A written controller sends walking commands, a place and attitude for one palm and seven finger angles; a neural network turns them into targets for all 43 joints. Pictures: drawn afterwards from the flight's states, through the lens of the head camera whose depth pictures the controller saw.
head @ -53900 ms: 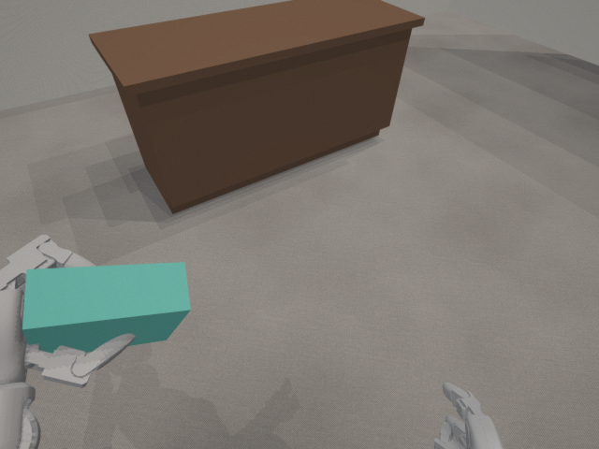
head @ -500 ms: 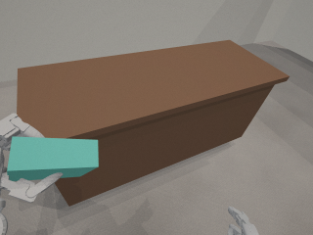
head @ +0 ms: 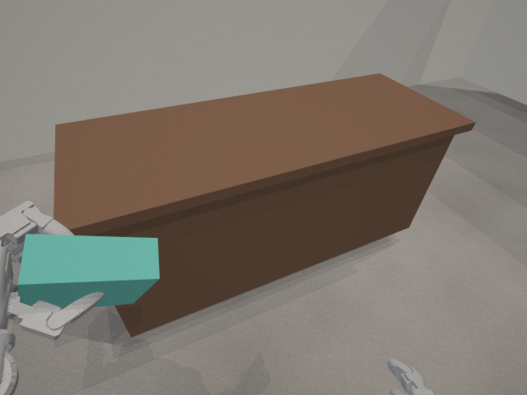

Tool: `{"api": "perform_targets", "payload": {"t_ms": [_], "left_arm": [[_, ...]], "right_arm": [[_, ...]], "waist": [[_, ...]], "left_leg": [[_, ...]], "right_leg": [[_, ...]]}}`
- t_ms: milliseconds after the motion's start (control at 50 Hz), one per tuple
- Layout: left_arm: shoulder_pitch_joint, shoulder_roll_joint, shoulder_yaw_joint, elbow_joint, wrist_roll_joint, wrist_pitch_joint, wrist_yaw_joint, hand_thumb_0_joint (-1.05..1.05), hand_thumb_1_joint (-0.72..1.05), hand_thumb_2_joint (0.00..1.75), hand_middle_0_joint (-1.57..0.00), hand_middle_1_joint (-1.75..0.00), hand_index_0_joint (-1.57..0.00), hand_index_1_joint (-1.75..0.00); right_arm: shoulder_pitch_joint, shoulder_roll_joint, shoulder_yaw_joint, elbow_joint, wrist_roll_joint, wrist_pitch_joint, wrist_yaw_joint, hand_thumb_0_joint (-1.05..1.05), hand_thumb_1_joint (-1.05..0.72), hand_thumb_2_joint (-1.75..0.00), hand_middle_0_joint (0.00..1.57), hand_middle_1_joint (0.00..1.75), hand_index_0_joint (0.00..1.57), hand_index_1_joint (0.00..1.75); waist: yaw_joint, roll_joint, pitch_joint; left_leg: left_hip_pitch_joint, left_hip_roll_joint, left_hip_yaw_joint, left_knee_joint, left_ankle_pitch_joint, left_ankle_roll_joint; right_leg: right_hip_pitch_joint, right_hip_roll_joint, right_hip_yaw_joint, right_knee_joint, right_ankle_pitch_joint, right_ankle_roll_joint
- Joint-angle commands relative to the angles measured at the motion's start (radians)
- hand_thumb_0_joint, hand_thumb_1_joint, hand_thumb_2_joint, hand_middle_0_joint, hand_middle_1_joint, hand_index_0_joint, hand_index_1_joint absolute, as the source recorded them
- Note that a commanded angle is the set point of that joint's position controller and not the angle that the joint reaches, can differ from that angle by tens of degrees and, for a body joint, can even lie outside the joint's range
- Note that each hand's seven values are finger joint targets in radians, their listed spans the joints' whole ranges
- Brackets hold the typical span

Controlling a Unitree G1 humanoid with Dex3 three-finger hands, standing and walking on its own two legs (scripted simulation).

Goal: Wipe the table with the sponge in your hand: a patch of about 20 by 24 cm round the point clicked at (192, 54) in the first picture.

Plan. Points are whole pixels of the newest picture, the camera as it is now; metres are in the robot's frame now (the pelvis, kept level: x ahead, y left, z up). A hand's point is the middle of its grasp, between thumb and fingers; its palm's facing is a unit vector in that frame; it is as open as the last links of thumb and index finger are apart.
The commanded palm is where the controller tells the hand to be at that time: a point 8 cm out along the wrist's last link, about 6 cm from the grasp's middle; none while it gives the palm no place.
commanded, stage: stop stepping back and stand still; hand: left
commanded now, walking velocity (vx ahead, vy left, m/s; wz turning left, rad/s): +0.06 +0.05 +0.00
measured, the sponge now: (109, 274) +0.23 +0.20 +0.14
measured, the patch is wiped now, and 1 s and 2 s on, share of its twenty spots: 1.00 1.00 1.00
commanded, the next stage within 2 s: stand and wait in 0.32 s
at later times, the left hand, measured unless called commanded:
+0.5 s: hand (48, 288) +0.19 +0.24 +0.17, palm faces +0.43 -0.83 -0.35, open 9.6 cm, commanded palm +0.13 +0.28 +0.20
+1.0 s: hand (48, 268) +0.22 +0.26 +0.17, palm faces +0.40 -0.85 -0.34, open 9.6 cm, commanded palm +0.16 +0.30 +0.20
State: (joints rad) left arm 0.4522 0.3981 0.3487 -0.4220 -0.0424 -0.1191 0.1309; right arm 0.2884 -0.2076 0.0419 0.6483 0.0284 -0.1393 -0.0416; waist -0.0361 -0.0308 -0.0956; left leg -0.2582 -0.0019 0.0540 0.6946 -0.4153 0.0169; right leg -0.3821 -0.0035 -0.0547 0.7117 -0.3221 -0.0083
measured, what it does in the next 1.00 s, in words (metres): stands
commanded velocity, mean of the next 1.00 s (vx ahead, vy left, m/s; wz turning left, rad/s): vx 0.03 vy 0.01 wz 0.00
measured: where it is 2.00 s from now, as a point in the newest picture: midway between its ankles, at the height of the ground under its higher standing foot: outside the picture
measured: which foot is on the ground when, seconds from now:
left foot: down 0.00-1.00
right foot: down 0.00-1.00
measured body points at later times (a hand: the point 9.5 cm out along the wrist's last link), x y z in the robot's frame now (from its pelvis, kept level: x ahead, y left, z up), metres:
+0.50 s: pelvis -0.02 +0.00 +0.01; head -0.04 +0.00 +0.46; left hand +0.16 +0.29 +0.19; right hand +0.15 -0.23 -0.08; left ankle -0.04 +0.12 -0.71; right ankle +0.03 -0.09 -0.72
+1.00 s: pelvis +0.01 +0.01 +0.02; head +0.00 +0.02 +0.47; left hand +0.19 +0.30 +0.19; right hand +0.21 -0.21 -0.04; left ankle -0.02 +0.12 -0.72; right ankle +0.03 -0.09 -0.72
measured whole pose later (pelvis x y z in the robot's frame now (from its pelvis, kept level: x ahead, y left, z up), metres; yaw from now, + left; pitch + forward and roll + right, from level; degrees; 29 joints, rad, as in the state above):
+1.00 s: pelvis +0.01 +0.01 +0.02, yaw +1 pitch +0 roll -1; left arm 0.49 0.36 0.29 -0.46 -0.05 -0.12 0.16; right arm 0.16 -0.21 0.03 0.59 0.01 -0.08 -0.07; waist -0.01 -0.01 -0.04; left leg -0.19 0.01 0.03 0.49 -0.31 0.01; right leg -0.25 0.02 -0.05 0.45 -0.21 -0.02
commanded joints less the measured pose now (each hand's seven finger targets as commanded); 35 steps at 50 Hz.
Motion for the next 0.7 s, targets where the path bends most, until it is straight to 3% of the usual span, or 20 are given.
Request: {"api": "perform_targets", "payload": {"t_ms": [0, 20, 40, 80, 100, 140, 180, 200, 220, 240, 280, 360, 380, 420, 440, 500, 520, 560, 600, 680], "left_arm": [[-0.145, 0.158, 0.086, -0.226, -0.006, -0.066, 0.005, 0.0, 0.1, 1.3, -1.2, -1.6, -1.2, -1.6], [-0.134, 0.158, 0.099, -0.246, -0.016, -0.078, 0.002, 0.0, 0.1, 1.3, -1.2, -1.6, -1.2, -1.6], [-0.16, 0.152, 0.085, -0.297, -0.018, -0.086, -0.007, 0.0, 0.1, 1.3, -1.2, -1.6, -1.2, -1.6], [-0.176, 0.18, 0.107, -0.373, -0.019, -0.091, -0.008, 0.0, 0.1, 1.3, -1.2, -1.6, -1.2, -1.6], [-0.142, 0.185, 0.114, -0.368, -0.015, -0.086, 0.002, 0.0, 0.1, 1.3, -1.2, -1.6, -1.2, -1.6], [-0.094, 0.161, 0.099, -0.337, -0.015, -0.074, 0.022, 0.0, 0.1, 1.3, -1.2, -1.6, -1.2, -1.6], [-0.063, 0.142, 0.086, -0.314, -0.015, -0.071, 0.038, 0.0, 0.1, 1.3, -1.2, -1.6, -1.2, -1.6], [-0.088, 0.137, 0.085, -0.351, -0.018, -0.075, 0.044, 0.0, 0.1, 1.3, -1.2, -1.6, -1.2, -1.6], [-0.099, 0.155, 0.112, -0.353, -0.014, -0.073, 0.057, 0.0, 0.1, 1.3, -1.2, -1.6, -1.2, -1.6], [-0.125, 0.172, 0.118, -0.329, 0.001, -0.065, 0.059, 0.0, 0.1, 1.3, -1.2, -1.6, -1.2, -1.6], [-0.111, 0.157, 0.104, -0.282, -0.005, -0.053, 0.052, 0.0, 0.1, 1.3, -1.2, -1.6, -1.2, -1.6], [-0.082, 0.099, 0.052, -0.206, -0.008, -0.035, 0.035, 0.0, 0.1, 1.3, -1.2, -1.6, -1.2, -1.6], [-0.088, 0.096, 0.041, -0.204, 0.003, -0.035, 0.029, 0.0, 0.1, 1.3, -1.2, -1.6, -1.2, -1.6], [-0.114, 0.137, 0.073, -0.25, 0.0, -0.056, 0.03, 0.0, 0.1, 1.3, -1.2, -1.6, -1.2, -1.6], [-0.1, 0.144, 0.083, -0.265, -0.007, -0.056, 0.036, 0.0, 0.1, 1.3, -1.2, -1.6, -1.2, -1.6], [-0.13, 0.164, 0.097, -0.361, -0.011, -0.072, 0.042, 0.0, 0.1, 1.3, -1.2, -1.6, -1.2, -1.6], [-0.101, 0.159, 0.102, -0.347, -0.011, -0.076, 0.049, 0.0, 0.1, 1.3, -1.2, -1.6, -1.2, -1.6], [-0.064, 0.137, 0.099, -0.336, -0.014, -0.084, 0.062, 0.0, 0.1, 1.3, -1.2, -1.6, -1.2, -1.6], [-0.064, 0.127, 0.089, -0.292, -0.005, -0.071, 0.064, 0.0, 0.1, 1.3, -1.2, -1.6, -1.2, -1.6], [-0.075, 0.085, 0.045, -0.214, -0.009, -0.066, 0.052, 0.0, 0.1, 1.3, -1.2, -1.6, -1.2, -1.6]], "right_arm": [[-0.201, -0.14, -0.079, -0.173, 0.004, -0.024, -0.008, 0.0, -0.9, -0.9, 0.2, 0.3, 0.2, 0.3], [-0.148, -0.152, -0.107, -0.147, 0.01, -0.016, -0.004, 0.0, -0.9, -0.9, 0.2, 0.3, 0.2, 0.3], [-0.164, -0.131, -0.091, -0.139, 0.003, -0.011, 0.004, 0.0, -0.9, -0.9, 0.2, 0.3, 0.2, 0.3], [-0.164, -0.099, -0.071, -0.136, -0.001, 0.004, 0.007, 0.0, -0.9, -0.9, 0.2, 0.3, 0.2, 0.3], [-0.169, -0.091, -0.061, -0.138, -0.008, 0.004, 0.0, 0.0, -0.9, -0.9, 0.2, 0.3, 0.2, 0.3], [-0.178, -0.081, -0.049, -0.149, -0.013, -0.007, -0.021, 0.0, -0.9, -0.9, 0.2, 0.3, 0.2, 0.3], [-0.165, -0.109, -0.059, -0.172, -0.019, -0.023, -0.048, 0.0, -0.9, -0.9, 0.2, 0.3, 0.2, 0.3], [-0.172, -0.141, -0.065, -0.191, -0.026, -0.028, -0.05, 0.0, -0.9, -0.9, 0.2, 0.3, 0.2, 0.3], [-0.171, -0.141, -0.068, -0.194, -0.016, -0.039, -0.048, 0.0, -0.9, -0.9, 0.2, 0.3, 0.2, 0.3], [-0.152, -0.108, -0.067, -0.179, -0.012, -0.047, -0.044, 0.0, -0.9, -0.9, 0.2, 0.3, 0.2, 0.3], [-0.146, -0.108, -0.067, -0.15, -0.003, -0.058, -0.024, 0.0, -0.9, -0.9, 0.2, 0.3, 0.2, 0.3], [-0.185, -0.141, -0.054, -0.157, -0.012, -0.046, -0.022, 0.0, -0.9, -0.9, 0.2, 0.3, 0.2, 0.3], [-0.2, -0.144, -0.058, -0.169, -0.014, -0.043, -0.021, 0.0, -0.9, -0.9, 0.2, 0.3, 0.2, 0.3], [-0.185, -0.119, -0.069, -0.164, -0.019, -0.033, -0.017, 0.0, -0.9, -0.9, 0.2, 0.3, 0.2, 0.3], [-0.163, -0.117, -0.084, -0.153, -0.011, -0.024, -0.014, 0.0, -0.9, -0.9, 0.2, 0.3, 0.2, 0.3], [-0.185, -0.098, -0.061, -0.151, -0.018, -0.01, -0.017, 0.0, -0.9, -0.9, 0.2, 0.3, 0.2, 0.3], [-0.188, -0.098, -0.056, -0.149, -0.025, -0.009, -0.026, 0.0, -0.9, -0.9, 0.2, 0.3, 0.2, 0.3], [-0.218, -0.133, -0.064, -0.178, -0.03, -0.012, -0.04, 0.0, -0.9, -0.9, 0.2, 0.3, 0.2, 0.3], [-0.219, -0.108, -0.054, -0.184, -0.017, -0.013, -0.046, 0.0, -0.9, -0.9, 0.2, 0.3, 0.2, 0.3], [-0.208, -0.128, -0.071, -0.185, -0.015, -0.024, -0.04, 0.0, -0.9, -0.9, 0.2, 0.3, 0.2, 0.3]], "waist": [[0.021, -0.202, 0.039], [0.022, -0.271, -0.008], [0.006, -0.128, 0.03], [-0.01, 0.007, 0.026], [-0.005, 0.001, 0.019], [0.004, -0.034, -0.016], [-0.001, 0.094, -0.025], [0.009, 0.294, -0.014], [0.016, 0.391, -0.024], [-0.007, 0.302, 0.012], [0.008, 0.133, 0.031], [0.038, 0.1, 0.065], [0.029, 0.065, 0.08], [0.016, -0.092, 0.024], [0.024, -0.171, -0.006], [0.002, -0.006, -0.006], [-0.001, 0.052, -0.006], [0.032, 0.233, 0.015], [0.036, 0.177, 0.007], [0.024, 0.024, -0.028]], "left_leg": [[-0.34, -0.014, -0.008, 0.359, -0.146, 0.039], [-0.323, -0.011, -0.094, 0.538, -0.086, 0.022], [-0.303, 0.025, -0.143, 0.589, -0.001, 0.016], [-0.185, 0.09, -0.13, 0.411, 0.022, 0.029], [-0.094, 0.089, -0.085, 0.299, 0.027, 0.035], [0.039, 0.052, -0.003, 0.04, 0.017, 0.045], [0.106, 0.038, 0.004, -0.238, -0.027, 0.055], [0.078, 0.15, -0.206, -0.387, -0.192, 0.11], [0.079, 0.293, -0.378, -0.457, -0.178, 0.175], [0.058, 0.308, -0.416, -0.455, -0.064, 0.205], [0.076, 0.291, -0.336, -0.387, 0.117, 0.179], [-0.137, 0.19, -0.156, -0.231, 0.096, 0.084], [-0.204, 0.13, -0.1, -0.144, 0.039, 0.059], [-0.225, 0.025, -0.031, 0.075, -0.06, 0.02], [-0.196, 0.024, -0.048, 0.169, -0.024, 0.012], [-0.041, 0.077, -0.092, -0.045, 0.047, 0.026], [0.038, 0.067, -0.087, -0.172, 0.101, 0.03], [0.004, 0.169, -0.258, -0.362, 0.071, 0.065], [-0.045, 0.186, -0.253, -0.364, 0.151, 0.07], [-0.01, 0.097, -0.133, -0.223, 0.318, 0.022]], "right_leg": [[0.194, -0.26, 0.395, -0.422, -0.069, -0.123], [0.113, -0.353, 0.624, -0.533, -0.217, -0.168], [0.008, -0.355, 0.606, -0.526, -0.256, -0.184], [-0.121, -0.335, 0.42, -0.466, -0.218, -0.172], [-0.192, -0.302, 0.333, -0.454, -0.256, -0.151], [-0.19, -0.241, 0.242, -0.409, -0.313, -0.12], [-0.123, -0.161, 0.172, -0.255, -0.322, -0.083], [-0.133, -0.045, 0.107, -0.043, -0.295, -0.043], [-0.171, 0.05, -0.027, 0.208, -0.211, 0.012], [-0.229, 0.015, 0.045, 0.325, -0.177, 0.015], [-0.221, -0.028, 0.069, 0.252, -0.143, 0.021], [0.19, 0.011, -0.014, -0.253, 0.075, 0.015], [0.236, -0.029, 0.044, -0.3, 0.124, -0.009], [0.173, -0.226, 0.381, -0.437, -0.11, -0.107], [0.157, -0.303, 0.482, -0.499, -0.155, -0.152], [0.068, -0.291, 0.337, -0.393, -0.008, -0.143], [0.03, -0.214, 0.248, -0.326, -0.038, -0.1], [0.048, -0.045, 0.103, -0.184, -0.001, -0.019], [0.137, -0.018, 0.047, -0.168, 0.101, 0.016], [0.217, -0.088, 0.15, -0.286, 0.297, -0.018]]}}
